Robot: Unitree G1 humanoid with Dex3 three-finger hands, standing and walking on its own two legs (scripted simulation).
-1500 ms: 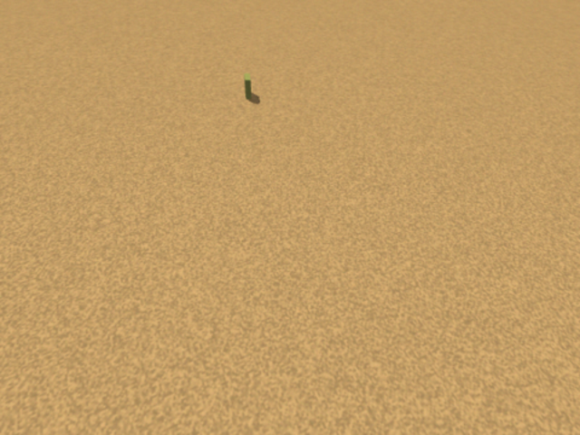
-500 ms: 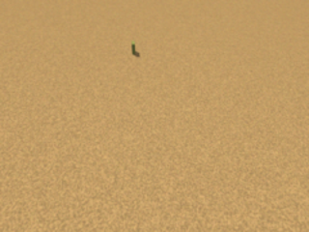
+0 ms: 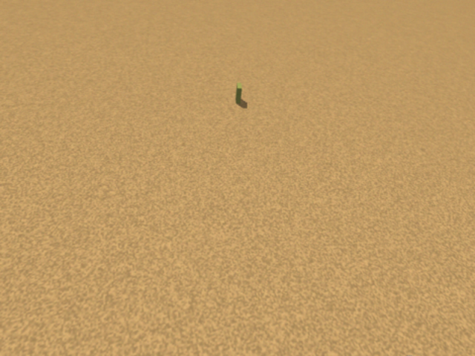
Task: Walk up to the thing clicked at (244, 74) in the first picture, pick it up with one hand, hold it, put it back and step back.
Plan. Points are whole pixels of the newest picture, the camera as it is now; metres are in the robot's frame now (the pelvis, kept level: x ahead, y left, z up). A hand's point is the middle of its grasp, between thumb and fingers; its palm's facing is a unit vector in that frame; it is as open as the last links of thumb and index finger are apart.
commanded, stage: walk up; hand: left
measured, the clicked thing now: (238, 93) +2.08 +0.02 -0.70
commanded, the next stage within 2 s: none
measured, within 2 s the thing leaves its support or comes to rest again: neither
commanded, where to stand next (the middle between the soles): +1.72 -0.15 m, yaw -3 degrees
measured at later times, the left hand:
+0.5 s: hand (134, 222) +0.44 +0.26 -0.13, palm faces -0.14 -0.91 -0.38, open 7.4 cm
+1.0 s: hand (148, 172) +0.65 +0.28 -0.17, palm faces -0.06 -0.93 -0.35, open 7.4 cm
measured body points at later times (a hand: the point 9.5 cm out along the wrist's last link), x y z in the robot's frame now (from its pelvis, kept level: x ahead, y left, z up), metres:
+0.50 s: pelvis +0.28 -0.01 -0.01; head +0.29 -0.03 +0.44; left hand +0.44 +0.30 -0.10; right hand +0.24 -0.34 -0.14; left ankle +0.10 +0.14 -0.73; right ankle +0.41 -0.15 -0.73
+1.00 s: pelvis +0.59 +0.00 -0.02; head +0.61 +0.03 +0.43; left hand +0.65 +0.33 -0.15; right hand +0.70 -0.34 -0.09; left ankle +0.69 +0.09 -0.73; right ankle +0.43 -0.15 -0.69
